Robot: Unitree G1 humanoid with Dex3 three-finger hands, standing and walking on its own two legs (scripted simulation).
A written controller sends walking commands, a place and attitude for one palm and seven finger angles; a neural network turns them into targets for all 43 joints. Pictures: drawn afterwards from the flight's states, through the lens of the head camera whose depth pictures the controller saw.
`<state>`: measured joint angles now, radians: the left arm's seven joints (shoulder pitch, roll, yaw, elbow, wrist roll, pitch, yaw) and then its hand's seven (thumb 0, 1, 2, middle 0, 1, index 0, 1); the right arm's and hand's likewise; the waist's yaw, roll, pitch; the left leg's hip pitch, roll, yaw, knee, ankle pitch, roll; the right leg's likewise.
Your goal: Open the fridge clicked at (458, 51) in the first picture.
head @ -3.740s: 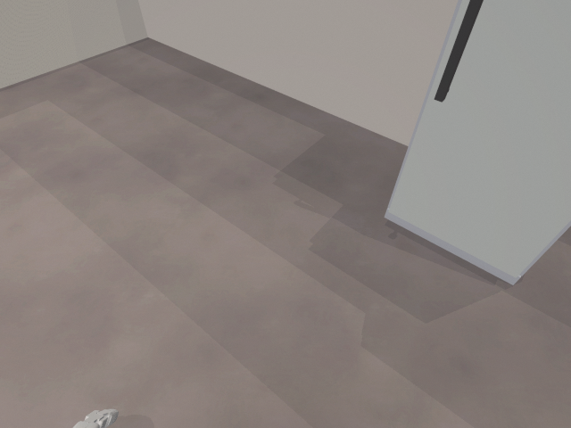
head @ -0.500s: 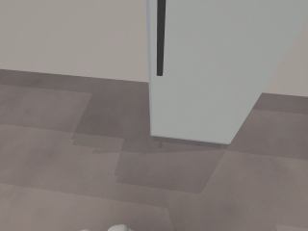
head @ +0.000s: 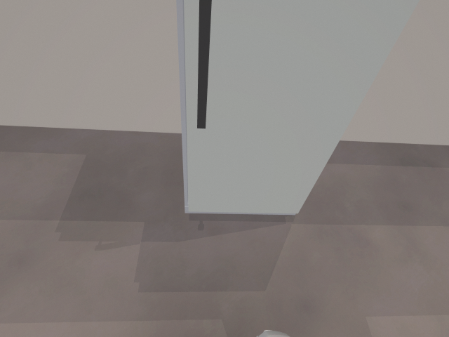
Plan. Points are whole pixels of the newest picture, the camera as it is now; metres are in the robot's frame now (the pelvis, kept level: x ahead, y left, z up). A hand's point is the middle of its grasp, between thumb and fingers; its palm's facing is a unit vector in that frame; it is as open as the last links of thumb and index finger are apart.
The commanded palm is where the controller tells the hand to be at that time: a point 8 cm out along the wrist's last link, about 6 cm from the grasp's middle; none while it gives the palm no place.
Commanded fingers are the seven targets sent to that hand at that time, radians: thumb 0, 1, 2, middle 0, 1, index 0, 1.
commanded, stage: take the last steps up to it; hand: left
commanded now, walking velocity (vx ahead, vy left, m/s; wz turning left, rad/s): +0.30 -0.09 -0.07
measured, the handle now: (203, 55) +0.73 +0.08 +0.13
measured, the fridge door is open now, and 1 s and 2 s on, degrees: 0 0 0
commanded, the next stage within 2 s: come to a stop and stand still in 0.58 s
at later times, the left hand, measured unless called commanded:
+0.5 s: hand out of the picture +0.16 +0.11 -0.18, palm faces +0.05 -0.98 -0.19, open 7.2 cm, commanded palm none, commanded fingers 0.00 0.90 0.90 -0.20 -0.30 -0.20 -0.30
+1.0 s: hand (171, 276) +0.28 +0.12 -0.19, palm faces +0.04 -0.98 -0.20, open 7.4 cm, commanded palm none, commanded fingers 0.00 0.90 0.90 -0.20 -0.30 -0.20 -0.30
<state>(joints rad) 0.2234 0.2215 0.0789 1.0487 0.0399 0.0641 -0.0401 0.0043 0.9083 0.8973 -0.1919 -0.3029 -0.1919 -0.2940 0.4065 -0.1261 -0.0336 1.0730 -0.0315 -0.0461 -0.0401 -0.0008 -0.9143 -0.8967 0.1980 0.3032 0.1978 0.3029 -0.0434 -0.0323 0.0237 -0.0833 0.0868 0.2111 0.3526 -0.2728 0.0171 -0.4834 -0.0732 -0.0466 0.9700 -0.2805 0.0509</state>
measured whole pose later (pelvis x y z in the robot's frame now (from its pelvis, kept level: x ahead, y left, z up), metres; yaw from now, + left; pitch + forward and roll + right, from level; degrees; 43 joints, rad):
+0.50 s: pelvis +0.14 -0.07 -0.01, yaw +1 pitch +0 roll -3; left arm 0.28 0.16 0.04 1.09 0.03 -0.06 0.01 -0.02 0.93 0.90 -0.20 -0.30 -0.20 -0.29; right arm 0.21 -0.18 -0.07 1.04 -0.03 -0.01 0.00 0.00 -0.93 -0.90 0.19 0.30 0.19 0.30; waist -0.01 0.04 0.00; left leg -0.51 0.13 0.11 0.88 -0.28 -0.03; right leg -0.11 0.01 -0.19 0.37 -0.26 -0.03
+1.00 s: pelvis +0.24 -0.07 -0.01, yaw +0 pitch +0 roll -1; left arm 0.19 0.19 0.06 1.04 0.03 0.06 0.03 0.00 0.91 0.90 -0.19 -0.30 -0.19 -0.29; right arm 0.20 -0.13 -0.05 1.07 -0.02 0.01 -0.05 -0.01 -0.93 -0.90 0.20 0.30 0.20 0.30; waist -0.01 -0.03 0.09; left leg -0.22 0.06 0.16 0.47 -0.24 0.03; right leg -0.41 -0.05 -0.04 0.87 -0.39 0.04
